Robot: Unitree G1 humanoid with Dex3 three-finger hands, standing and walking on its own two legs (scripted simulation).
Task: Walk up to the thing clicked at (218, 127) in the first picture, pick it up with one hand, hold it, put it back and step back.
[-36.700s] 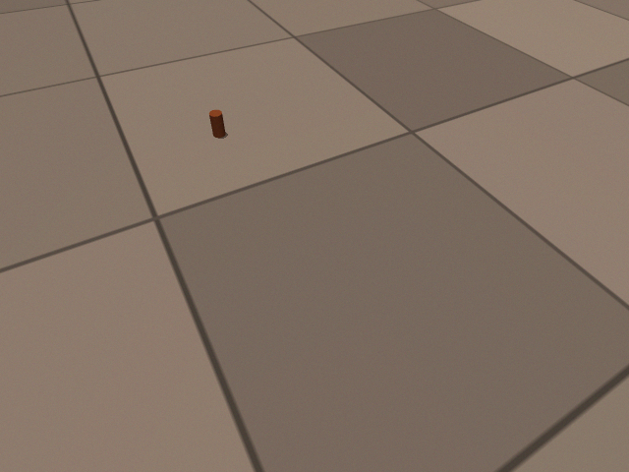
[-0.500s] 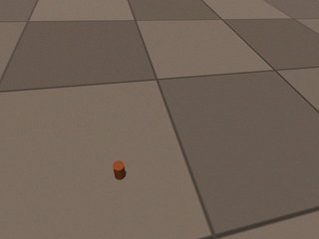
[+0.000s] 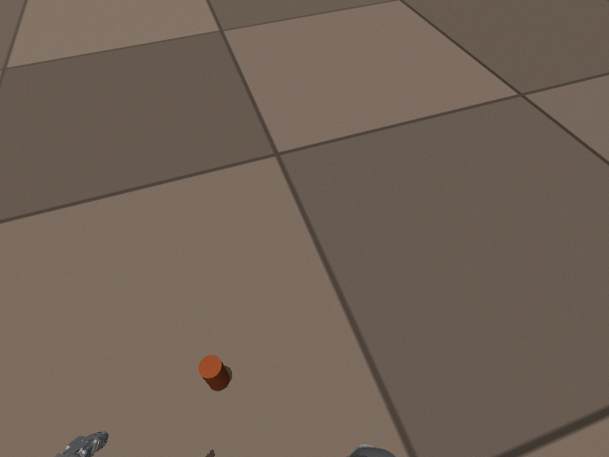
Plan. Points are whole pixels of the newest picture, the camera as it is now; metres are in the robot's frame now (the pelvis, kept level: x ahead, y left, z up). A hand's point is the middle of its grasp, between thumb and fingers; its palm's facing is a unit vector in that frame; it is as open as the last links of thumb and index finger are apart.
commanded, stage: walk up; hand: left
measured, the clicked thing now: (214, 373) +0.44 +0.29 -0.69
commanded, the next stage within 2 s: none
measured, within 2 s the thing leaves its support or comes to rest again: neither
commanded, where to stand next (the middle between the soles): +0.10 +0.04 m, yaw +3 degrees
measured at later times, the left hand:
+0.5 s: hand (134, 454) +0.16 +0.25 -0.16, palm faces -0.02 -0.94 -0.35, open 7.4 cm
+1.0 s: hand out of the picture +0.09 +0.27 -0.14, palm faces +0.01 -0.90 -0.43, open 7.4 cm
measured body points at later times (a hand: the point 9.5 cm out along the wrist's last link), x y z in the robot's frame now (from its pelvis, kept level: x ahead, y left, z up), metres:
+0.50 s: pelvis +0.07 -0.01 +0.00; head +0.13 +0.01 +0.44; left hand +0.16 +0.30 -0.13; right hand +0.18 -0.31 -0.11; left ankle +0.15 +0.12 -0.72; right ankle +0.03 -0.13 -0.69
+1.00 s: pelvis +0.04 -0.01 +0.00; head +0.07 -0.02 +0.45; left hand +0.09 +0.32 -0.11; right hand +0.15 -0.31 -0.13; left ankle +0.06 +0.14 -0.72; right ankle +0.05 -0.14 -0.73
